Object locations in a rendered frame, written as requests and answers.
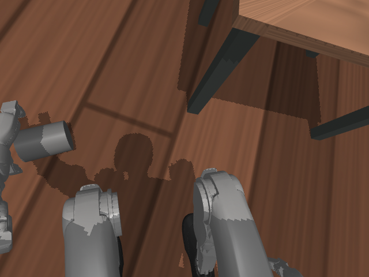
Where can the right robot hand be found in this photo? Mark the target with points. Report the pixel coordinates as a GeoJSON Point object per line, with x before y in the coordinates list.
{"type": "Point", "coordinates": [282, 269]}

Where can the left robot arm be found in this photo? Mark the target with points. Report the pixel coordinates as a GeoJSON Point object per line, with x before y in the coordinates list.
{"type": "Point", "coordinates": [6, 231]}

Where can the coffee table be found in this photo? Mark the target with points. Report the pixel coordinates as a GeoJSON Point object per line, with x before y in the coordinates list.
{"type": "Point", "coordinates": [336, 28]}

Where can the right robot foot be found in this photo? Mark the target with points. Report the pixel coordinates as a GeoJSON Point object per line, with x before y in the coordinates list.
{"type": "Point", "coordinates": [190, 245]}

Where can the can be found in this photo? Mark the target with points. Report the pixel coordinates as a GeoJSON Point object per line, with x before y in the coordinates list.
{"type": "Point", "coordinates": [43, 141]}

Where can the left robot hand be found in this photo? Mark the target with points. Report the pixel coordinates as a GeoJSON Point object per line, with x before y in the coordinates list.
{"type": "Point", "coordinates": [10, 127]}

